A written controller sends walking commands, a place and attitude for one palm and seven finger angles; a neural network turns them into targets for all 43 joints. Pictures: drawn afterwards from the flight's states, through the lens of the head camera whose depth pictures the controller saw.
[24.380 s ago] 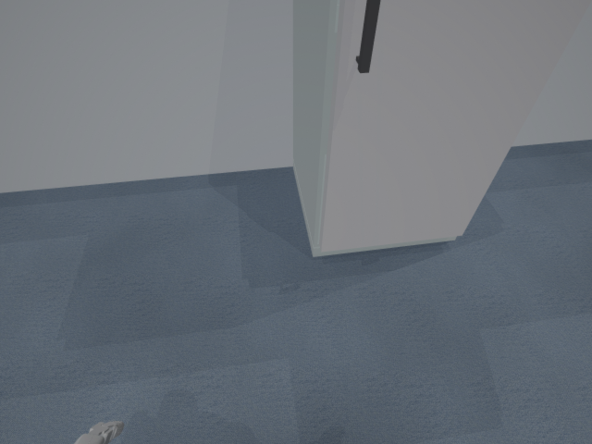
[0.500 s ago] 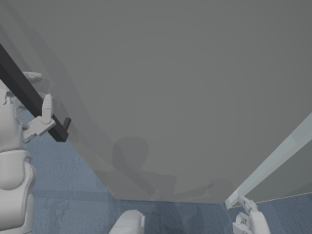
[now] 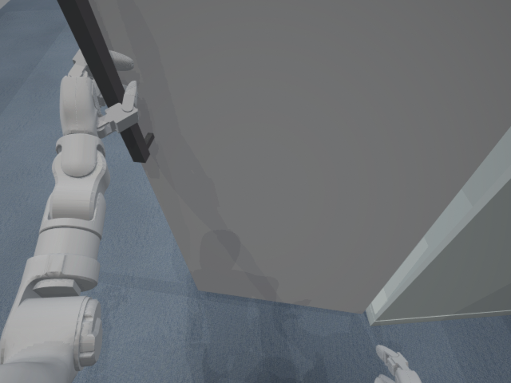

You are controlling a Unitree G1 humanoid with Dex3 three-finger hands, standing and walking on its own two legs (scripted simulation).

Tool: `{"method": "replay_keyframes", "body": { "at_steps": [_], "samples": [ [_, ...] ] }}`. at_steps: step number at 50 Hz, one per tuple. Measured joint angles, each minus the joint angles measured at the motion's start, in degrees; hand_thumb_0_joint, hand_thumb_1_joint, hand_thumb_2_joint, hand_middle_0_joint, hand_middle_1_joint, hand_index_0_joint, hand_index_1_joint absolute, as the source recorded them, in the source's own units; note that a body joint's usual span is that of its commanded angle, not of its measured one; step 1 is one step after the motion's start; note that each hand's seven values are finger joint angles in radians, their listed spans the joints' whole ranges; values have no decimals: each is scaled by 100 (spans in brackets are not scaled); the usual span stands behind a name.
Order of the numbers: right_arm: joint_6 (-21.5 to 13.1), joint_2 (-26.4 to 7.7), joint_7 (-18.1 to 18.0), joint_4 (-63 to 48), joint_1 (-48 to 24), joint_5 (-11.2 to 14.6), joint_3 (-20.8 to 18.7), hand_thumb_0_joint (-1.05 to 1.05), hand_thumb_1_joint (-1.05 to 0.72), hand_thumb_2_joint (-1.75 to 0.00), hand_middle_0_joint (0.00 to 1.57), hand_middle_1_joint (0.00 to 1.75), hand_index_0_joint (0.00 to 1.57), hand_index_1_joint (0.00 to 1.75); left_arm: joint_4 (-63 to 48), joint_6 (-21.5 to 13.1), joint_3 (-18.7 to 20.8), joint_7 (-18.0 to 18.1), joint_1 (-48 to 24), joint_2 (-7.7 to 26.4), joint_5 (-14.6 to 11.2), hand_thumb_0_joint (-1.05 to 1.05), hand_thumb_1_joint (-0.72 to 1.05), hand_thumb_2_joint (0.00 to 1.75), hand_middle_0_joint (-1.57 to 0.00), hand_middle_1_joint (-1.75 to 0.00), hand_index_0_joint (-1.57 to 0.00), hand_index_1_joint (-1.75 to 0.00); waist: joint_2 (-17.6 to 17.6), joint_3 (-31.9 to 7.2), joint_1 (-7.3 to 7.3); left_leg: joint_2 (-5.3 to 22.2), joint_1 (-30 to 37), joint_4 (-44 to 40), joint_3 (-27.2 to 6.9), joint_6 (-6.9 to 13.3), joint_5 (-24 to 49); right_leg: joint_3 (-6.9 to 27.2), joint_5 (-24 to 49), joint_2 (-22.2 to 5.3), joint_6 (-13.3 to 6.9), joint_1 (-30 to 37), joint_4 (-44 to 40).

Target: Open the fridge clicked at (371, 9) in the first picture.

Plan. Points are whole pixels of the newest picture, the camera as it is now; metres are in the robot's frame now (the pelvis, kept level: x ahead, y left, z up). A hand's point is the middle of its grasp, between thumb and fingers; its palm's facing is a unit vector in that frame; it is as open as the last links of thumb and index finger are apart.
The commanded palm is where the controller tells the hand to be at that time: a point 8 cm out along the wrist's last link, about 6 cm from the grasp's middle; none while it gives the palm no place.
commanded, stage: stop walking and hold the door back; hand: left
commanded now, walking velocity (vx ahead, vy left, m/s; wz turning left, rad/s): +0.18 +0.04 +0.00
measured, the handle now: (105, 48) +0.46 +0.23 +0.28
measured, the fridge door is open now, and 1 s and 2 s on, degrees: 77 75 71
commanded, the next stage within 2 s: loosen the grip on the handle in 0.76 s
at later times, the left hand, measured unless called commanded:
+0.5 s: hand (132, 101) +0.45 +0.21 +0.21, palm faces +0.15 -0.97 -0.17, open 5.5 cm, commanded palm +0.41 +0.29 +0.19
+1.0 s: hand (123, 101) +0.44 +0.22 +0.21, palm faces +0.14 -0.98 -0.11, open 6.4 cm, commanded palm +0.40 +0.26 +0.20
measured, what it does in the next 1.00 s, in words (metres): steps on the spot: left foot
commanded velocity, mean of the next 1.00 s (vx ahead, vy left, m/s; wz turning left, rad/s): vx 0.03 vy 0.02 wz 0.00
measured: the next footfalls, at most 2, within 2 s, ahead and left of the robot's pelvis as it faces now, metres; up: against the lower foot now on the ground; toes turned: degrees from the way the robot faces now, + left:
left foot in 0.36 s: +0.07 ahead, +0.16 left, +0.00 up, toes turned +2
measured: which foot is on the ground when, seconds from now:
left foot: down 0.00-0.02, up 0.04-0.34, down 0.36-1.00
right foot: down 0.00-1.00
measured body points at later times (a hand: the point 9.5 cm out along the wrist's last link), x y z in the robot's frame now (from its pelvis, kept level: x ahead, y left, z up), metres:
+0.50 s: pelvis -0.02 +0.05 +0.00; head +0.00 +0.05 +0.45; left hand +0.43 +0.26 +0.22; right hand +0.03 -0.24 -0.10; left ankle +0.03 +0.16 -0.73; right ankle +0.01 -0.09 -0.73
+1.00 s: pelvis -0.03 +0.04 +0.00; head -0.02 +0.06 +0.45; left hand +0.42 +0.27 +0.22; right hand +0.08 -0.22 -0.09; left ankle +0.03 +0.16 -0.73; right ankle +0.01 -0.09 -0.73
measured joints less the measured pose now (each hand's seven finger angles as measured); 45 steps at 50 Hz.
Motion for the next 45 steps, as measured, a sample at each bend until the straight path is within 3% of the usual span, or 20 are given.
{"method": "replay_keyframes", "body": {
  "at_steps": [3,6,8,14,19,22,24,27,30,38,43,45],
  "samples": [
    [78,-31,-37,260,65,-27,28,1,-90,-90,20,30,20,30,484,-65,136,-36,-286,100,29,-8,63,78,-46,-141,-38,-140,192,138,-67,65,-341,918,-159,-30,-597,-64,606,133,-335,48,-106],
    [55,-142,-73,504,151,-40,-67,1,-90,-90,20,30,20,30,1041,-123,276,-159,-506,146,128,-10,63,79,-46,-140,-39,-140,179,205,-191,-111,-761,2080,-317,-71,-965,-17,626,45,-366,138,-191],
    [8,-254,-110,611,217,-66,-95,1,-90,-90,20,30,20,30,1475,-185,374,-249,-644,198,176,-12,63,80,-46,-140,-40,-140,99,186,-277,-116,-879,2284,-282,-86,-843,64,727,-39,-323,210,-348],
    [-116,-624,-189,597,393,-133,-218,1,-90,-90,20,30,20,30,2367,-347,718,-396,-880,344,274,-15,62,80,-46,-140,-43,-140,-169,2,-586,39,-441,886,-11,-66,-473,305,958,-222,-175,283,-649],
    [-187,-846,-181,473,450,-127,-411,1,-90,-90,20,30,20,30,2062,-434,730,-416,-759,287,238,-10,63,79,-46,-140,-45,-140,-156,-75,-761,81,275,-445,94,-40,429,407,851,-149,-4,160,-390],
    [-104,-672,-142,319,490,-59,-422,1,-91,-90,20,29,20,30,1637,-497,642,-421,-522,228,150,-8,66,78,-45,-140,-45,-140,-299,-109,-712,76,228,-330,227,-13,333,552,619,-138,-15,100,-320],
    [-92,-525,-123,208,525,-79,-362,1,-91,-90,20,29,20,30,1350,-512,629,-446,-381,193,148,-8,66,77,-45,-140,-44,-140,-269,-135,-687,140,128,-282,220,-3,285,460,347,-75,-27,115,-313],
    [-64,-312,-67,98,451,-86,-235,1,-90,-90,20,30,20,30,914,-539,591,-448,-231,241,192,-8,65,75,-46,-140,-43,-140,-214,-42,-637,234,-49,-68,200,-29,213,389,1067,-20,-25,135,-600],
    [-22,-181,-34,84,313,-80,-161,1,-90,-90,20,30,20,30,504,-496,575,-389,-8,207,155,-9,64,75,-46,-140,-42,-140,-133,26,-649,244,-113,40,182,-42,161,368,962,-22,12,103,-527],
    [0,-87,-88,165,58,-97,-40,1,-90,-90,20,30,20,30,281,-420,262,-276,26,-87,13,-8,65,77,-46,-140,-41,-140,-62,-12,-319,184,-129,-6,248,32,195,433,922,-80,82,29,-483],
    [-8,-132,-114,172,-103,-100,-43,1,-90,-90,20,30,20,30,590,-497,152,-274,-204,-84,55,-8,65,78,-46,-140,-41,-140,-61,-40,-246,193,-223,25,205,11,226,391,944,-73,59,-38,-472],
    [-191,-92,-13,204,-105,-142,-176,1,-90,-90,20,30,20,30,1056,-492,217,-492,-656,-67,357,-9,62,78,-47,-140,-41,-140,-188,21,-151,169,-183,-70,232,5,300,416,975,-90,26,-54,-467]
  ]
}}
